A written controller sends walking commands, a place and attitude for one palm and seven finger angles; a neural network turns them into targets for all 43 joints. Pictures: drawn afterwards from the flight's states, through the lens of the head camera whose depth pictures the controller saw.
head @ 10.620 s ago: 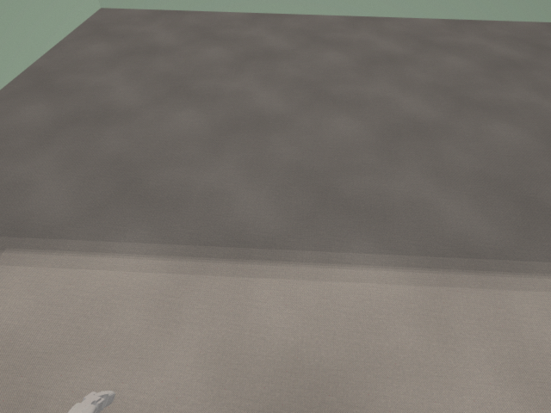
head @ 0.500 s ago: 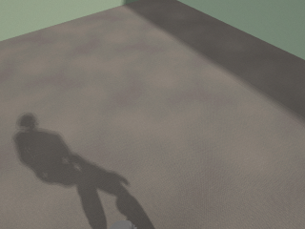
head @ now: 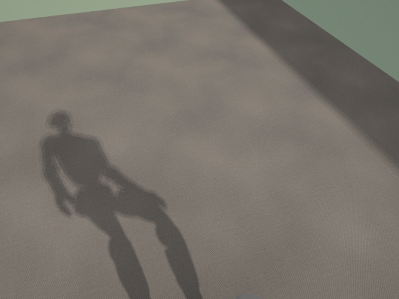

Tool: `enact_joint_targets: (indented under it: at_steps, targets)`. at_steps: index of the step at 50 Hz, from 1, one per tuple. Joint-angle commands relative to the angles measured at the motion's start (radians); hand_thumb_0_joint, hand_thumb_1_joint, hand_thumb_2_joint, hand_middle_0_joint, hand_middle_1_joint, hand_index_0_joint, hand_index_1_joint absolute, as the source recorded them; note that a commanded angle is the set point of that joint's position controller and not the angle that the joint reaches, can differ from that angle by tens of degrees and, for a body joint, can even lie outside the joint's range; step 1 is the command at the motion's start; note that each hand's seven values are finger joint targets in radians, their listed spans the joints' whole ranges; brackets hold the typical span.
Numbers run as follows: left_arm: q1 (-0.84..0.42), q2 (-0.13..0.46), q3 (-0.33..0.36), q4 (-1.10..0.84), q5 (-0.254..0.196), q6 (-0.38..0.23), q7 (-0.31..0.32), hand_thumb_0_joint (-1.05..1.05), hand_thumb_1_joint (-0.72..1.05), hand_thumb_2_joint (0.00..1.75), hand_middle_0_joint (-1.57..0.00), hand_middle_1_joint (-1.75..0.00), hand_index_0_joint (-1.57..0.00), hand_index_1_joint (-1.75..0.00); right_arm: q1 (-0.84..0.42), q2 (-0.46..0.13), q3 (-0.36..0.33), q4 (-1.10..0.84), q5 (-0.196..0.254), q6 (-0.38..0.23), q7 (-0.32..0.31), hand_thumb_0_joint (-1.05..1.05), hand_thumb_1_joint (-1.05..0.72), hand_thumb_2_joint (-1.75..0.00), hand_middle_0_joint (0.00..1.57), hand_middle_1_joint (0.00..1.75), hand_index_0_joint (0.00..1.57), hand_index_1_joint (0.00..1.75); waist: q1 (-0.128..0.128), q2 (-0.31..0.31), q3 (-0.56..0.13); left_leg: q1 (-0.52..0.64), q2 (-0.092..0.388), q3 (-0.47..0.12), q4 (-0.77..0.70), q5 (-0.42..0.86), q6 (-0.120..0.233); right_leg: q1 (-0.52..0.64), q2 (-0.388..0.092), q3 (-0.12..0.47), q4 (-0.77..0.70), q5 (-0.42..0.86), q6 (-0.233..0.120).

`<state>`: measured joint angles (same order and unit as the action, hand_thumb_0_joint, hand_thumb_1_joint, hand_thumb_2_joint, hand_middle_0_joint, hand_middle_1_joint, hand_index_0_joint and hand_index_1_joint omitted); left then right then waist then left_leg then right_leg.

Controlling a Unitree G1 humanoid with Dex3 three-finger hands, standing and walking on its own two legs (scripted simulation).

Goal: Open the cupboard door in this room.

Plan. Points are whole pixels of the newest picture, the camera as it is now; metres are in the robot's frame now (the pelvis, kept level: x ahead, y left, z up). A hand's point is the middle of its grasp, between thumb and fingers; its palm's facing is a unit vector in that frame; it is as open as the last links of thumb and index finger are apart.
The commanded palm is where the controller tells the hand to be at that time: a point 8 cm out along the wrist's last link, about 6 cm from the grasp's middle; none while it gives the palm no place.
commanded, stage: turn or walk to find it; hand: left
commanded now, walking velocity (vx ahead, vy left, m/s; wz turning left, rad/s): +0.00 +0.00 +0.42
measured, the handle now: out of the picture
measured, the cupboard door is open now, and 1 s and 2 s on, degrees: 0 0 0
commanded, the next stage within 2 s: none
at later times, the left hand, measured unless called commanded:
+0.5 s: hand out of the picture -0.01 +0.12 -0.15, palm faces +0.26 -0.92 -0.28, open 7.3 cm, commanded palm none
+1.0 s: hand out of the picture -0.12 +0.18 -0.18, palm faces +0.48 -0.85 -0.23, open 7.4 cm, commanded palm none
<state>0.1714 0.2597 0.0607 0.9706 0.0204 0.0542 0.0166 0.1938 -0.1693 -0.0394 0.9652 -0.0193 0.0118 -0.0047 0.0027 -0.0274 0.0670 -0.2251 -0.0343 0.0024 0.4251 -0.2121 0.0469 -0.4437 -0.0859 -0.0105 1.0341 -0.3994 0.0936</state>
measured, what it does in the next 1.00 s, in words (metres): steps on the spot, turning left: right foot, then left foot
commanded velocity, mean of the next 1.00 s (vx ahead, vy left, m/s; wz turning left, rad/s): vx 0.00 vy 0.00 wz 0.42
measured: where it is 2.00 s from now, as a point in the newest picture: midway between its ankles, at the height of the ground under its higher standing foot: outside the picture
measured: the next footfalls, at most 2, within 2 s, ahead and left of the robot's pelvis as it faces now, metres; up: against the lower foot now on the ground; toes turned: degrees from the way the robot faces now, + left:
right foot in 0.18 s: +0.03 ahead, -0.14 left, +0.00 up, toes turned +2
left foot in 0.76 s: -0.07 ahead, +0.07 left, +0.00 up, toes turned +27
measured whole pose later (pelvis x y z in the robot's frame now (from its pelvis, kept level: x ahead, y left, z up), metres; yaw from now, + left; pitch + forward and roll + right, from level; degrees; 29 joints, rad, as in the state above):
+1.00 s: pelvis -0.06 -0.03 +0.00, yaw +26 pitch -1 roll -1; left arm 0.22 0.26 0.06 0.99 0.02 0.05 0.01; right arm 0.13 -0.18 -0.03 0.96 -0.02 0.02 0.00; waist 0.04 -0.04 0.07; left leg -0.20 -0.02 0.02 0.46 -0.24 0.05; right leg -0.45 -0.10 -0.03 1.07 -0.40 0.08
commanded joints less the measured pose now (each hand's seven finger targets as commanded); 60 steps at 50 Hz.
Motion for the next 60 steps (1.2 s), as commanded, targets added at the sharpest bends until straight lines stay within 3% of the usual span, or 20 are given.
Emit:
enact_joint_targets:
  at_steps: [1,6,8,9,10,11,12,13,16,24,32,36,37,38,39,40,42,45,54,60]
  targets:
    - [-0.056,0.036,0.006,-0.099,-0.010,-0.022,0.006,0.00,0.90,0.90,-0.20,-0.30,-0.20,-0.30,0.087,-0.219,-0.059,-0.039,-0.006,-0.004,-0.017,0.00,-0.90,-0.90,0.20,0.30,0.20,0.30,-0.046,0.162,-0.108,0.159,0.281,-0.296,-0.070,0.460,0.140,-0.052,0.010,0.002,-0.127,-0.060,-0.001]
    - [0.018,0.033,0.006,-0.089,-0.017,-0.033,0.009,0.00,0.90,0.90,-0.20,-0.30,-0.20,-0.30,0.034,-0.226,-0.066,-0.058,-0.009,0.005,-0.010,0.00,-0.90,-0.90,0.20,0.30,0.20,0.30,-0.008,0.184,-0.118,0.022,0.232,-0.328,-0.030,0.407,0.112,0.159,0.057,-0.025,-0.401,0.030,-0.027]
    - [0.096,0.058,0.014,-0.071,-0.015,-0.045,0.013,0.00,0.90,0.90,-0.20,-0.30,-0.20,-0.30,0.017,-0.205,-0.065,-0.068,0.002,0.008,-0.006,0.00,-0.90,-0.90,0.20,0.30,0.20,0.30,0.032,0.117,-0.136,-0.128,0.168,-0.300,0.041,0.213,0.049,0.364,0.028,-0.015,-0.633,0.208,-0.035]
    - [0.120,0.131,0.026,-0.069,0.000,-0.058,0.020,0.00,0.90,0.90,-0.20,-0.30,-0.20,-0.30,0.030,-0.150,-0.059,-0.073,0.011,0.008,0.001,0.00,-0.90,-0.90,0.20,0.30,0.20,0.30,0.040,-0.073,-0.152,-0.269,0.072,-0.199,0.188,-0.012,-0.017,0.488,-0.144,0.148,-0.739,0.196,-0.079]
    - [0.118,0.205,0.039,-0.083,0.008,-0.061,0.022,0.00,0.90,0.90,-0.20,-0.30,-0.20,-0.30,0.017,-0.112,-0.052,-0.102,0.008,0.010,0.001,0.00,-0.90,-0.90,0.20,0.30,0.20,0.30,0.047,-0.295,-0.111,-0.385,-0.047,-0.057,0.417,-0.347,-0.074,0.445,-0.371,0.373,-0.771,0.282,-0.188]
    - [0.096,0.191,0.029,-0.099,-0.002,-0.053,0.022,0.00,0.90,0.90,-0.20,-0.30,-0.20,-0.30,-0.001,-0.162,-0.067,-0.099,-0.001,0.023,0.001,0.00,-0.90,-0.90,0.20,0.30,0.20,0.30,0.046,-0.199,-0.083,-0.334,-0.005,-0.096,0.587,-0.361,-0.068,0.283,-0.396,0.337,-0.785,0.248,-0.242]
    - [0.025,0.144,0.033,-0.114,-0.005,-0.062,0.025,0.00,0.90,0.90,-0.20,-0.30,-0.20,-0.30,0.031,-0.168,-0.072,-0.070,-0.009,0.039,0.005,0.00,-0.90,-0.90,0.20,0.30,0.20,0.30,0.007,-0.237,-0.042,-0.330,0.019,-0.133,0.679,-0.296,-0.067,0.201,-0.334,0.293,-0.825,0.124,-0.222]
    - [-0.025,0.124,0.026,-0.126,-0.006,-0.059,0.021,0.00,0.90,0.90,-0.20,-0.30,-0.20,-0.30,0.049,-0.164,-0.077,-0.046,-0.007,0.047,0.010,0.00,-0.90,-0.90,0.20,0.30,0.20,0.30,-0.016,-0.162,0.000,-0.322,0.024,-0.111,0.755,-0.233,-0.072,0.158,-0.286,0.235,-0.833,0.058,-0.200]
    - [-0.022,0.065,0.003,-0.125,-0.010,-0.070,0.016,0.00,0.90,0.90,-0.20,-0.30,-0.20,-0.30,0.102,-0.136,-0.067,-0.008,-0.007,0.049,0.019,0.00,-0.90,-0.90,0.20,0.30,0.20,0.30,-0.037,-0.101,-0.007,-0.336,0.036,-0.065,0.802,-0.112,-0.100,0.233,-0.184,0.045,-0.765,0.297,-0.151]
    - [0.133,0.077,0.012,-0.063,-0.001,-0.075,0.023,0.00,0.90,0.90,-0.20,-0.30,-0.20,-0.30,0.006,-0.138,-0.052,-0.022,-0.004,0.052,0.012,0.00,-0.90,-0.90,0.20,0.30,0.20,0.30,0.024,-0.106,-0.059,-0.353,0.080,-0.044,0.702,-0.162,-0.132,0.401,-0.255,0.031,-0.719,0.506,-0.205]
    - [0.157,0.143,0.029,-0.026,0.013,-0.062,0.019,0.00,0.90,0.90,-0.20,-0.30,-0.20,-0.30,-0.068,-0.113,-0.024,-0.047,0.013,0.030,0.011,0.00,-0.90,-0.90,0.20,0.30,0.20,0.30,0.050,-0.159,-0.098,-0.184,0.076,0.050,0.349,-0.266,-0.100,0.405,-0.297,-0.016,-0.647,0.614,-0.255]
    - [0.126,0.145,0.030,-0.015,0.002,-0.051,0.013,0.00,0.90,0.90,-0.20,-0.30,-0.20,-0.30,-0.002,-0.129,-0.026,-0.037,0.011,0.015,0.010,0.00,-0.90,-0.90,0.20,0.30,0.20,0.30,-0.002,-0.129,-0.125,0.035,0.064,0.088,0.055,-0.034,-0.075,0.289,-0.259,-0.103,-0.536,0.497,-0.166]
    - [0.119,0.124,0.026,-0.021,-0.006,-0.045,0.010,0.00,0.90,0.90,-0.20,-0.30,-0.20,-0.30,0.029,-0.172,-0.036,-0.031,0.009,0.007,0.011,0.00,-0.90,-0.90,0.20,0.30,0.20,0.30,-0.026,-0.017,-0.141,0.153,0.119,0.017,-0.034,0.081,-0.053,0.187,-0.216,-0.148,-0.428,0.381,-0.116]
    - [0.129,0.065,0.017,-0.049,-0.011,-0.040,0.006,0.00,0.90,0.90,-0.20,-0.30,-0.20,-0.30,0.052,-0.266,-0.057,-0.036,0.000,-0.001,0.007,0.00,-0.90,-0.90,0.20,0.30,0.20,0.30,-0.039,0.256,-0.143,0.262,0.348,-0.288,-0.083,0.325,0.045,-0.046,-0.088,-0.196,-0.236,0.002,-0.042]
    - [0.059,0.046,-0.002,-0.079,-0.004,-0.029,0.007,0.00,0.90,0.90,-0.20,-0.30,-0.20,-0.30,0.086,-0.310,-0.063,-0.029,0.002,0.009,0.001,0.00,-0.90,-0.90,0.20,0.30,0.20,0.30,-0.063,0.289,-0.107,0.187,0.444,-0.336,-0.120,0.460,0.129,-0.081,-0.040,-0.130,-0.079,-0.234,-0.029]
    - [0.035,0.062,0.006,-0.080,-0.001,-0.019,0.008,0.00,0.90,0.90,-0.20,-0.30,-0.20,-0.30,0.067,-0.294,-0.059,-0.024,-0.002,0.011,-0.005,0.00,-0.90,-0.90,0.20,0.30,0.20,0.30,-0.057,0.212,-0.073,0.103,0.433,-0.301,-0.133,0.351,0.155,-0.062,-0.048,-0.068,-0.004,-0.209,-0.038]
    - [0.027,0.071,0.017,-0.054,0.001,-0.009,0.003,0.00,0.90,0.90,-0.20,-0.30,-0.20,-0.30,-0.033,-0.243,-0.044,-0.047,-0.003,0.009,-0.017,0.00,-0.90,-0.90,0.20,0.30,0.20,0.30,-0.022,0.252,0.000,0.025,0.336,-0.249,-0.149,0.245,0.118,-0.089,-0.048,-0.025,0.054,-0.092,-0.031]
    - [0.075,0.065,0.016,-0.031,0.001,-0.018,-0.006,0.00,0.90,0.90,-0.20,-0.30,-0.20,-0.30,-0.050,-0.223,-0.036,-0.059,0.002,-0.003,-0.018,0.00,-0.90,-0.90,0.20,0.30,0.20,0.30,0.003,0.168,-0.048,0.092,0.269,-0.177,-0.120,0.348,0.097,-0.092,-0.028,-0.022,0.077,0.004,-0.017]
    - [-0.037,0.045,0.009,-0.093,-0.006,-0.022,0.004,0.00,0.90,0.90,-0.20,-0.30,-0.20,-0.30,0.049,-0.226,-0.057,-0.047,-0.004,-0.002,-0.013,0.00,-0.90,-0.90,0.20,0.30,0.20,0.30,-0.041,0.174,-0.085,0.139,0.273,-0.278,-0.083,0.417,0.134,-0.058,0.005,-0.008,-0.095,-0.044,-0.002]
    - [0.026,0.033,0.007,-0.094,-0.017,-0.036,0.007,0.00,0.90,0.90,-0.20,-0.30,-0.20,-0.30,0.020,-0.229,-0.067,-0.064,-0.007,0.008,-0.009,0.00,-0.90,-0.90,0.20,0.30,0.20,0.30,0.000,0.185,-0.132,0.025,0.227,-0.327,-0.008,0.416,0.108,0.179,0.057,-0.030,-0.445,0.047,-0.025]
